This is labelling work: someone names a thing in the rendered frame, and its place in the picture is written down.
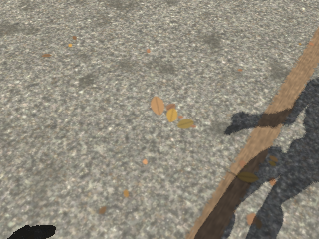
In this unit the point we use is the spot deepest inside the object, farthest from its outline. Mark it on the robot left hand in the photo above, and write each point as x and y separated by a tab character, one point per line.
34	232

